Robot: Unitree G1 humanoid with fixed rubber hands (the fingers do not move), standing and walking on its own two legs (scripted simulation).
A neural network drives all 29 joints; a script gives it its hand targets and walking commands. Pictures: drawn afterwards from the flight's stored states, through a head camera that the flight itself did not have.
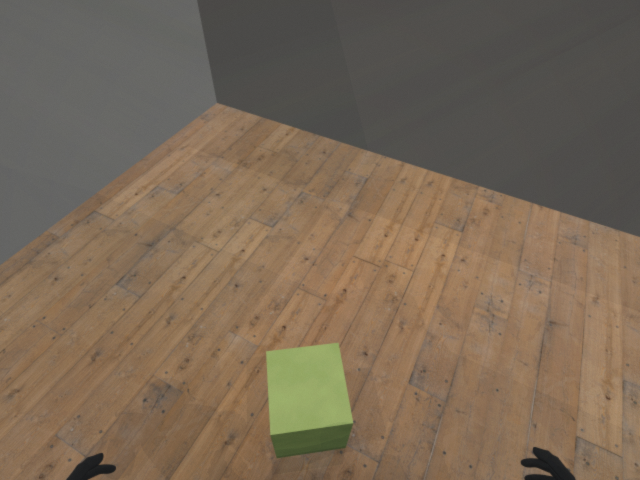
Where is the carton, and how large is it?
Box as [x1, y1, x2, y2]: [266, 343, 352, 457]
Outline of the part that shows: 338,343 266,351 270,435 277,457 345,447 352,425 352,419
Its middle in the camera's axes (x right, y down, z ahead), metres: -0.03 +0.46 +1.08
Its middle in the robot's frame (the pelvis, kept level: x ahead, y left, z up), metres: +0.41 +0.00 -0.64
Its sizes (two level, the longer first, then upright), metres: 0.210 0.200 0.250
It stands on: the floor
